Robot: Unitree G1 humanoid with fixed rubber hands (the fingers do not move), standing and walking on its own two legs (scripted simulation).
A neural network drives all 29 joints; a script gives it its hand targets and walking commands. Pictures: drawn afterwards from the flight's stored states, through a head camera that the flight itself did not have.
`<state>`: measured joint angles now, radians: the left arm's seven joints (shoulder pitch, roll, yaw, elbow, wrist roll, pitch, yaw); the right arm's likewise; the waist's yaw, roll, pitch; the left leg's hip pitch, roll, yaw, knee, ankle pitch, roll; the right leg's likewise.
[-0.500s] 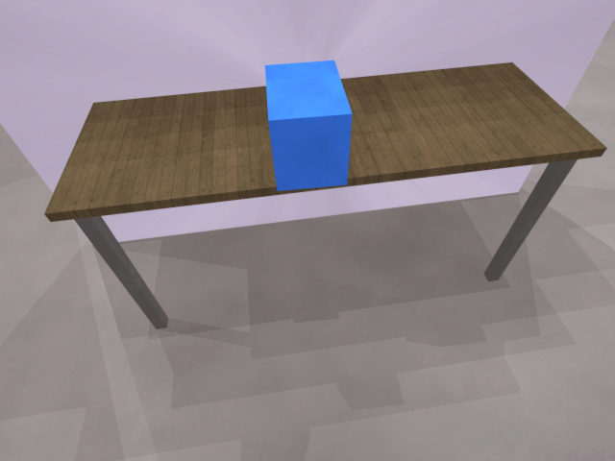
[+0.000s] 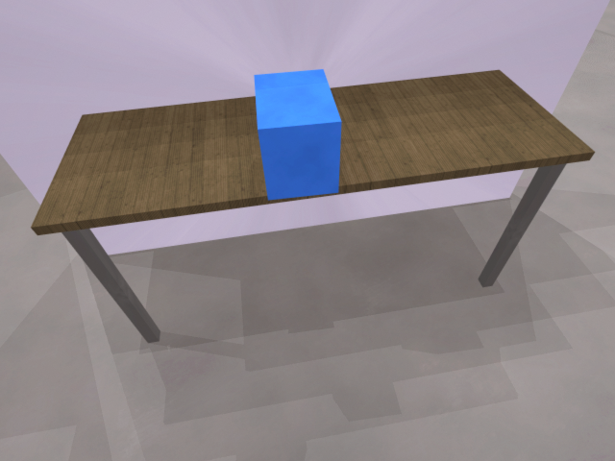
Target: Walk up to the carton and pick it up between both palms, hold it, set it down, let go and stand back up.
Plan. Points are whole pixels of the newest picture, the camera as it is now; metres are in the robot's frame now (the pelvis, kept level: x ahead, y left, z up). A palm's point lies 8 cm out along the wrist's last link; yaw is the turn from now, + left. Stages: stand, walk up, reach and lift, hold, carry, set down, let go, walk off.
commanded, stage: walk up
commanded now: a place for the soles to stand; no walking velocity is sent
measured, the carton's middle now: (296, 133) +0.81 +0.03 -0.02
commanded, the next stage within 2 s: none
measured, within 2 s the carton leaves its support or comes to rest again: neither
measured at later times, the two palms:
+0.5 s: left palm out of the picture +0.05 +0.23 -0.16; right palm (468, 396) +0.24 -0.23 -0.14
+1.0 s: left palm (176, 354) +0.32 +0.24 -0.11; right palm (482, 346) +0.32 -0.28 -0.14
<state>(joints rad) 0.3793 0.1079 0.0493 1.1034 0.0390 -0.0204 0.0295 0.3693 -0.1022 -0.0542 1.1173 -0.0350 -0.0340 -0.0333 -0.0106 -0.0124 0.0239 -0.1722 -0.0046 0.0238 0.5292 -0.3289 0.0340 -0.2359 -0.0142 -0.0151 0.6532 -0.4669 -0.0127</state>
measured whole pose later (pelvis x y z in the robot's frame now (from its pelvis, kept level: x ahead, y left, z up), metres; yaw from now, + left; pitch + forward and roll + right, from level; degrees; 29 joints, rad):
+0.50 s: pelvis +0.14 +0.01 -0.03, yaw +3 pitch -4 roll +1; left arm 0.51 0.20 0.02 0.97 0.04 -0.03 0.01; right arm 0.25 -0.17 -0.05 0.83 -0.06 -0.06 0.01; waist 0.03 -0.05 0.13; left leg -0.42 0.02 0.12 0.73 -0.23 0.05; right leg -0.10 -0.05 -0.08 0.90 -0.57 -0.03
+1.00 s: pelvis +0.30 -0.01 -0.01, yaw +2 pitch -4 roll -1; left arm 0.42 0.21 0.02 0.75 0.06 -0.06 0.01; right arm 0.40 -0.29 -0.05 0.83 -0.04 0.02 0.04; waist 0.01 0.07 0.05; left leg -0.50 0.06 0.02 1.17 -0.41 -0.01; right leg -0.24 -0.06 -0.11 0.63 -0.32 -0.02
